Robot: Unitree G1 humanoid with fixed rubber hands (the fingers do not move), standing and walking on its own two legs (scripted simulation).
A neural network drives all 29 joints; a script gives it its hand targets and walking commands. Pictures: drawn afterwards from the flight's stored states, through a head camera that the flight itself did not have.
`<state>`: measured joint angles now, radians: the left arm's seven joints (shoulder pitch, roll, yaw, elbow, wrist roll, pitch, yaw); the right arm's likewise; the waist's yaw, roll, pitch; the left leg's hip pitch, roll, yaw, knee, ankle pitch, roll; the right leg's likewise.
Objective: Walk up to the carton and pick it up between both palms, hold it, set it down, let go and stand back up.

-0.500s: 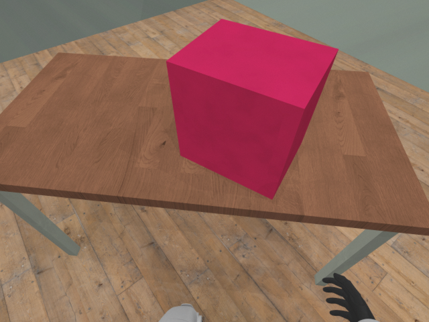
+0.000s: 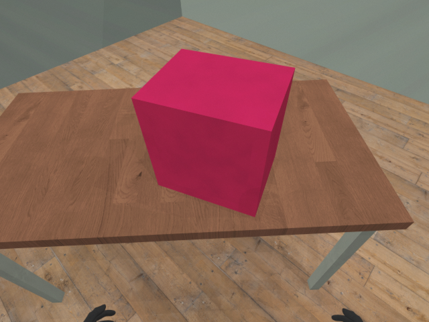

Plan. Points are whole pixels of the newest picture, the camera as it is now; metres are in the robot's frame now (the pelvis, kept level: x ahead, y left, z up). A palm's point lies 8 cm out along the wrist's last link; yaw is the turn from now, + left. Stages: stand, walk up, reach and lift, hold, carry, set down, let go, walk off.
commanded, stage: walk up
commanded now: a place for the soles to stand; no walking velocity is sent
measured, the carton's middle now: (218, 133) +0.53 +0.01 +0.04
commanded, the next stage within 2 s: none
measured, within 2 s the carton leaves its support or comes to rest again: neither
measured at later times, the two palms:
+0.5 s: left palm out of the picture +0.11 +0.26 -0.09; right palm out of the picture +0.12 -0.27 -0.09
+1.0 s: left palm (99, 295) +0.20 +0.26 -0.09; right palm out of the picture +0.13 -0.27 -0.10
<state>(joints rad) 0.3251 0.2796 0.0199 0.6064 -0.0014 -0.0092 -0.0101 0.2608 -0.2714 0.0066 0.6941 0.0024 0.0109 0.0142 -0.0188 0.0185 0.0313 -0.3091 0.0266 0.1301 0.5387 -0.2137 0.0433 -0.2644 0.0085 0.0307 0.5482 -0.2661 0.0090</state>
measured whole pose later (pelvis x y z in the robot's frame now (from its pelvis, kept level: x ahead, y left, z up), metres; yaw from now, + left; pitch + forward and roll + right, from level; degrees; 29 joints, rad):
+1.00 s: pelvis +0.06 +0.00 -0.01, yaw -8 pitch +0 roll +0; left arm 0.33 0.28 0.04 0.58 0.02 -0.01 0.01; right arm 0.29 -0.31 -0.01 0.62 -0.03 0.03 0.02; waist 0.00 0.02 0.02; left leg -0.26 0.04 0.14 0.66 -0.39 0.02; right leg -0.26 0.05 0.13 0.67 -0.40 0.00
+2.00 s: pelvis +0.06 +0.00 +0.00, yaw +5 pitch -1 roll -1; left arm 0.25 0.30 0.00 0.66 0.02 0.01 -0.01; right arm 0.37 -0.28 -0.03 0.58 -0.01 0.00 0.02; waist 0.00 0.01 0.03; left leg -0.25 -0.05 -0.10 0.59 -0.31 0.02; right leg -0.26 -0.09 -0.20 0.55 -0.27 0.00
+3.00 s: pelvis +0.06 -0.01 +0.00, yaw +11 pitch -1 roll -1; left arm 0.31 0.33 0.01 0.65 0.03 0.01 0.00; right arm 0.33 -0.29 -0.04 0.57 -0.01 0.01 0.01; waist 0.02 0.01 0.03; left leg -0.28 -0.09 -0.20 0.63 -0.31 0.00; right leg -0.24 -0.09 -0.24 0.58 -0.31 -0.01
